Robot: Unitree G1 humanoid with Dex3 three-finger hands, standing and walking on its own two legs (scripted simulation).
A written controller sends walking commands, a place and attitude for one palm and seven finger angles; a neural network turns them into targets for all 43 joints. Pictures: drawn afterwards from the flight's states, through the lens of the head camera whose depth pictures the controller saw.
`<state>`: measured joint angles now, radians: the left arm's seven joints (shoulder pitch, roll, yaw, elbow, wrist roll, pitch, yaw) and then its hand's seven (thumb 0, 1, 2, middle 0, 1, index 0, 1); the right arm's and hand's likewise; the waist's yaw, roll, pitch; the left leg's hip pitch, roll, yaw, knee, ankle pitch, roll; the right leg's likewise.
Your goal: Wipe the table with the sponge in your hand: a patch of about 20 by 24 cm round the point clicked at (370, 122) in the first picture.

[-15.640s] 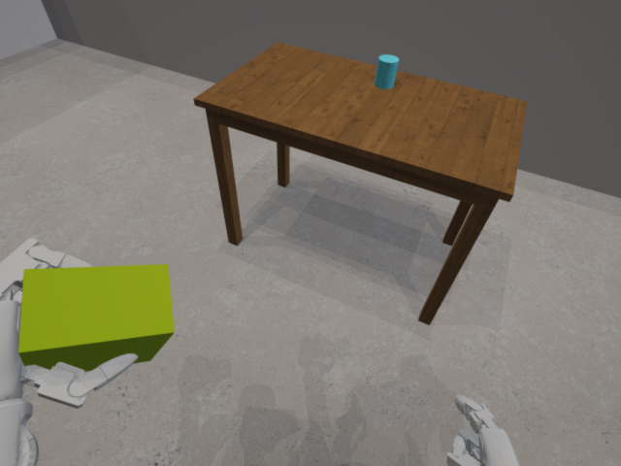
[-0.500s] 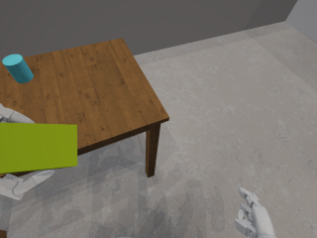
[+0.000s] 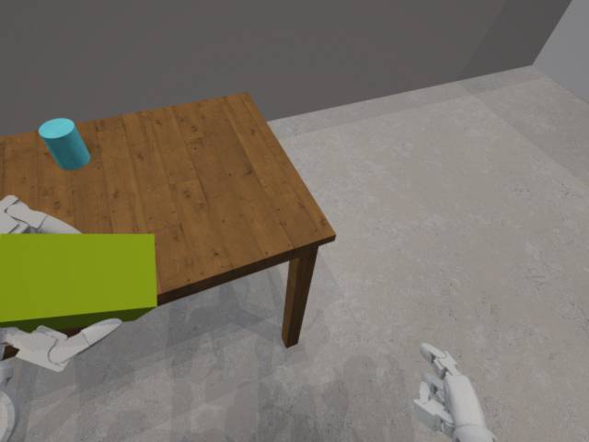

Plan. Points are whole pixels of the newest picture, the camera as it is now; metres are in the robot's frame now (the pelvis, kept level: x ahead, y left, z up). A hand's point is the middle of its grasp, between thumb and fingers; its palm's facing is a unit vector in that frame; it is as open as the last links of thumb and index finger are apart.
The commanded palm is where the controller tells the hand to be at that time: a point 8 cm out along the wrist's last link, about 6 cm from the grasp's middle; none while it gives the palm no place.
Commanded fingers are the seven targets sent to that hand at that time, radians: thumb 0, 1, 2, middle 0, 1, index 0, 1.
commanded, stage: come to a stop and stand still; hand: left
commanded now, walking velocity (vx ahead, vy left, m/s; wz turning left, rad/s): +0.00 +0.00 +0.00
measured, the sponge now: (102, 284) +0.23 +0.22 +0.15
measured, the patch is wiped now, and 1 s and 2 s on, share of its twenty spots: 0.00 0.00 0.00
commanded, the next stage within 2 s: look again from close up in 0.38 s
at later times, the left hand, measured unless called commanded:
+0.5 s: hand (39, 315) +0.19 +0.25 +0.16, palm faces +0.41 -0.83 -0.38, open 10.7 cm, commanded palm +0.14 +0.28 +0.17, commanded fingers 0.00 0.10 1.30 -1.20 -1.60 -1.20 -1.60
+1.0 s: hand (72, 314) +0.20 +0.23 +0.15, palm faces +0.42 -0.84 -0.36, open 10.7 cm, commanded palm +0.15 +0.26 +0.17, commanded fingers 0.00 0.10 1.30 -1.20 -1.60 -1.20 -1.60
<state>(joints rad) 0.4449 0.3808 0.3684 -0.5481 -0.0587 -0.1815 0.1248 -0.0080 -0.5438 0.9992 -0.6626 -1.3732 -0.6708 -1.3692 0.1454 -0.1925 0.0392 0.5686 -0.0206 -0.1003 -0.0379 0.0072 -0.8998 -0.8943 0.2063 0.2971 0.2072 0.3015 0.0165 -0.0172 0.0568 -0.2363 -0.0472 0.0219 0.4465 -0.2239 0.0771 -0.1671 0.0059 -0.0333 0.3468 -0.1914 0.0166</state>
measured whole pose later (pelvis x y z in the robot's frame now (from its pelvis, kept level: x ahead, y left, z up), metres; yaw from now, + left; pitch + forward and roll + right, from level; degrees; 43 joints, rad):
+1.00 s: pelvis +0.00 -0.02 +0.00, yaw +1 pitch +0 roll -2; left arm 0.48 0.33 0.32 -0.44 -0.06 -0.15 0.13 -0.01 -0.54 1.00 -0.66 -1.37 -0.67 -1.37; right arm 0.18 -0.23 0.01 0.59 -0.02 -0.07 -0.05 0.01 -0.90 -0.89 0.20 0.30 0.20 0.30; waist 0.02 0.03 0.00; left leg -0.24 -0.03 -0.01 0.47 -0.23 0.05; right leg -0.15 0.03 -0.07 0.35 -0.21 -0.01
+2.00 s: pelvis +0.12 +0.10 -0.01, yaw +4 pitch +0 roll -2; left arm 0.54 0.41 0.42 -0.68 -0.07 -0.16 0.10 -0.01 -0.54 1.00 -0.66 -1.37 -0.67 -1.37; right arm 0.15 -0.12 0.05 0.58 0.01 -0.10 0.00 0.01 -0.90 -0.89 0.21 0.30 0.21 0.30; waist 0.00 -0.02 0.11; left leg -0.32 0.09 -0.01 0.57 -0.25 -0.05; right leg -0.19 -0.01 -0.06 0.50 -0.30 0.02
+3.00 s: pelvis +0.07 +0.14 -0.01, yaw +3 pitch -1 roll -2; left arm 0.40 0.37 0.38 -0.50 -0.01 -0.21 0.12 -0.01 -0.54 1.00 -0.66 -1.37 -0.67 -1.36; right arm 0.15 -0.17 0.05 0.60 -0.01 -0.17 0.01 0.01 -0.90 -0.89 0.21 0.30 0.21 0.30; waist 0.04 -0.03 0.08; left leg -0.34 0.04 0.02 0.55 -0.19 0.02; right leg -0.21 -0.06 -0.02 0.44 -0.21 0.05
